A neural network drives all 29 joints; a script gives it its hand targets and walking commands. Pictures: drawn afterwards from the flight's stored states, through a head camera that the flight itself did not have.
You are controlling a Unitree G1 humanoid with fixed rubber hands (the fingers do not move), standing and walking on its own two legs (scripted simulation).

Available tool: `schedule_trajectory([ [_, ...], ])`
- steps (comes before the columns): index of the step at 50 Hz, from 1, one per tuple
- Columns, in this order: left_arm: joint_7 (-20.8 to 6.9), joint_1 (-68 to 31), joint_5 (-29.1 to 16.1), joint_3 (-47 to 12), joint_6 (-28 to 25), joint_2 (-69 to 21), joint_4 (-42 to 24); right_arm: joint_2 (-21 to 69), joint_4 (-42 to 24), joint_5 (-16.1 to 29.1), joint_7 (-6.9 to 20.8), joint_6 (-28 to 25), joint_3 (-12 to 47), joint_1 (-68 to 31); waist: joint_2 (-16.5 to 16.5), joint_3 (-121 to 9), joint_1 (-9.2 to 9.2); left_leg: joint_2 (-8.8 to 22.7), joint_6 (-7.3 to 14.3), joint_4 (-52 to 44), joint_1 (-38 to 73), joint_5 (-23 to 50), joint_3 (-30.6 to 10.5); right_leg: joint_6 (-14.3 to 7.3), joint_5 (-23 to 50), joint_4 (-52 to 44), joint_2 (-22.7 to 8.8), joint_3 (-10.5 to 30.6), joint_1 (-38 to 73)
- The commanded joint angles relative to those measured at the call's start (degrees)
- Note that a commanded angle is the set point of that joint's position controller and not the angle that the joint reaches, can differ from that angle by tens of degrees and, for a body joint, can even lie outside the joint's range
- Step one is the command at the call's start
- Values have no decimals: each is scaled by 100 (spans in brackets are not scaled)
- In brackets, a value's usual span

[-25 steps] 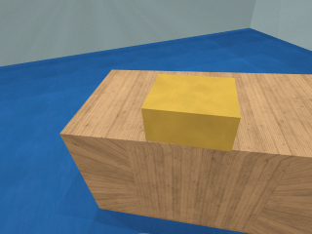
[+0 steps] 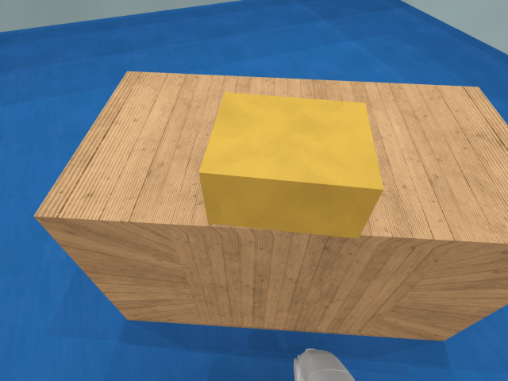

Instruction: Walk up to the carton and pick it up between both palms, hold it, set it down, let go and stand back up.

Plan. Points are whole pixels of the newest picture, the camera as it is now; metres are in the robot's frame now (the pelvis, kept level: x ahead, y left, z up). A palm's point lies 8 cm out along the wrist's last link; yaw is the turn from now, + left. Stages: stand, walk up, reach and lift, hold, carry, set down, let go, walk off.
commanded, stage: stand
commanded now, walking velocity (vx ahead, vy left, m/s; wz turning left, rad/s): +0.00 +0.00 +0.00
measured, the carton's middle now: (288, 161) +0.53 -0.05 +0.00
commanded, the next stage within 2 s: none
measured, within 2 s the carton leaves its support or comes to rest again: neither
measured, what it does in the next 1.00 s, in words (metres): steps on the spot: right foot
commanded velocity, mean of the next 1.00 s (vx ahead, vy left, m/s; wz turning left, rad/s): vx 0.00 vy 0.00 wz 0.00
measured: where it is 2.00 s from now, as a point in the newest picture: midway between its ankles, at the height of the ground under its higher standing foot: outside the picture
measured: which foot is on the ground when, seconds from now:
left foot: down 0.00-1.00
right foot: up 0.00-0.08, down 0.10-1.00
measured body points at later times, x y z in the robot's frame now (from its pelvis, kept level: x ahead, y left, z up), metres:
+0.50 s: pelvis +0.08 -0.02 +0.00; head +0.11 -0.02 +0.45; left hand +0.21 +0.22 -0.13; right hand +0.14 -0.28 -0.13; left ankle +0.03 +0.10 -0.72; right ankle +0.11 -0.17 -0.72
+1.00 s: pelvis +0.09 -0.01 +0.00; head +0.11 -0.01 +0.45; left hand +0.19 +0.24 -0.13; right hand +0.16 -0.27 -0.12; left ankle +0.03 +0.10 -0.72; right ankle +0.11 -0.17 -0.72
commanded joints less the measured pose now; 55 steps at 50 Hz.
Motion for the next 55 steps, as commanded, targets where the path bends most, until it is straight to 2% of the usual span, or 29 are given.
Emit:
schedule_trajectory([
  [1, -6, 254, -116, 11, -258, 33, -575, -1452, -620, 73, 56, -105, -251, -417, 1650, 666, 51, 1375, 1142, -1542, -1369, 602, -1113, -170, 39, -1721, -213, -100, 668],
  [2, 17, 432, -119, 56, -330, 115, -556, -1519, -619, 128, 95, -33, -233, -460, 1523, 431, 150, 1245, 1041, -1044, -1631, 884, -880, -202, 566, -2085, -14, -362, 1400],
  [3, 52, 750, -102, 110, -394, 276, -504, -1513, -644, 212, 134, 38, -166, -506, 1163, 218, 299, 1136, 901, -475, -1981, 1113, -667, -223, 1452, -2537, 178, -573, 2206],
  [4, 97, 954, -94, 149, -442, 519, -448, -1340, -657, 266, 187, 97, -58, -237, 480, -33, 306, 881, 664, 101, -2094, 1118, -486, -226, 1920, -2822, 341, -490, 2637],
  [5, 149, 970, -49, 214, -478, 832, -569, -1040, -714, 335, 236, 118, 79, 43, -450, -284, 346, 530, 339, 966, -2208, 714, -67, -386, 2217, -3193, -144, 377, 2757],
  [6, 200, 722, -138, 243, -458, 1438, -864, -781, -843, 427, 228, 216, 184, 433, -1460, -610, 262, -82, -78, 1906, -1800, -1071, 42, -1244, 1613, -4370, -1573, 2623, 1864],
  [7, 246, 297, -245, 324, -376, 1611, -895, -1006, -675, 354, 179, 410, 74, 353, -1031, -391, 301, 92, -83, 2549, -1380, -1785, -512, -1886, -43, -4875, -1872, 3297, 1009],
  [8, 286, -33, -256, 222, -351, 1389, -994, -1201, -724, 310, 197, 489, 52, 134, -562, -118, 239, 151, -103, 2797, -1655, -1623, -683, -1920, -483, -4851, -1716, 3087, 997],
  [9, 322, -243, -206, 182, -310, 1378, -1102, -1060, -733, 349, 201, 479, 109, 101, -581, -127, 268, 194, -105, 2707, -1804, -1572, -754, -1910, -134, -4628, -1623, 2730, 1084],
  [10, 362, -431, -137, 156, -270, 1399, -1178, -1047, -707, 388, 194, 443, 122, 200, -757, -239, 174, 297, -89, 2322, -1709, -1536, -817, -1850, 82, -4435, -1575, 2482, 1040],
  [11, 361, -638, -107, 93, -247, 1296, -1227, -1085, -659, 401, 187, 389, 103, 352, -920, -293, 43, 369, -83, 1652, -1436, -1405, -827, -1653, 232, -4281, -1460, 2149, 908],
  [12, 333, -832, -79, 21, -226, 1190, -1227, -1141, -623, 419, 202, 328, 81, 520, -922, -429, -104, 347, -63, 852, -1069, -1067, -754, -1416, 567, -4016, -1291, 1803, 872],
  [13, 306, -1083, -84, -36, -200, 1146, -1266, -1194, -548, 417, 226, 267, 35, 721, -773, -555, -284, 266, 1, -96, -472, -211, -595, -1126, 1019, -3566, -1073, 1358, 687],
  [14, 275, -1201, -123, -106, -187, 1058, -1312, -1348, -589, 372, 244, 199, -18, 696, -376, -535, -377, 273, 101, -970, -62, 985, -819, -808, 1521, -2917, -833, 928, 412],
  [15, 243, -879, -200, -194, -209, 635, -1427, -1796, -715, 235, 236, 156, -120, 400, 910, -644, -142, 989, 383, -1568, -92, 1273, -2299, -409, 1606, -1652, -237, 230, 209],
  [16, 269, -984, -393, -221, -211, 441, -1446, -2136, -854, 433, 250, 199, -153, -376, 1260, -116, 105, 1360, 642, -1723, -1138, 1499, -2670, -218, 339, -2061, 233, -211, 564],
  [17, 267, -970, -345, -238, -249, 528, -1350, -1984, -955, 489, 270, 196, -75, -881, 974, -11, 249, 1218, 792, -1448, -1556, 1618, -2267, -272, 958, -2474, 23, 29, 1249],
  [18, 253, -1022, -305, -238, -303, 644, -1271, -1645, -1027, 506, 319, 170, 32, -910, 682, -153, 195, 761, 574, -1093, -1303, 2011, -1480, -332, 1978, -2758, -69, 47, 1434],
  [19, 236, -997, -289, -228, -353, 747, -1227, -1551, -1017, 457, 322, 181, 52, -618, 637, -414, 60, 451, 395, -762, -953, 2368, -1051, -439, 2834, -2707, -165, 155, 1573],
  [20, 219, -935, -254, -201, -379, 869, -1187, -1523, -1029, 439, 294, 190, 69, -365, 610, -663, -25, 355, 280, -503, -682, 2779, -880, -569, 3518, -2599, -277, 242, 1710],
  [21, 215, -870, -222, -192, -393, 891, -1169, -1550, -1023, 417, 287, 189, 72, -261, 688, -900, -32, 357, 238, -362, -439, 3077, -837, -669, 3910, -2533, -356, 261, 1806],
  [22, 221, -854, -226, -203, -399, 879, -1187, -1565, -1043, 401, 295, 200, 55, -256, 729, -1069, -28, 359, 245, -293, -233, 3202, -817, -711, 4010, -2519, -382, 217, 1804],
  [27, 251, -1155, -271, -251, -308, 805, -1340, -1532, -1323, 467, 300, 275, 26, -428, 637, -1086, -77, 372, 320, -378, -213, 2876, -769, -636, 3500, -2616, -283, -6, 1684],
  [34, 215, -1331, -263, -252, -281, 803, -1356, -1599, -1500, 468, 316, 296, -9, -664, 519, -900, -66, 397, 322, -593, -326, 2509, -796, -561, 3177, -2743, -237, -70, 1667],
  [55, 193, -1191, -237, -265, -324, 774, -1088, -1548, -1411, 468, 359, 237, -26, -619, 575, -563, -28, 419, 279, -1243, -304, 2023, -781, -411, 2578, -3144, -161, -181, 1799],
])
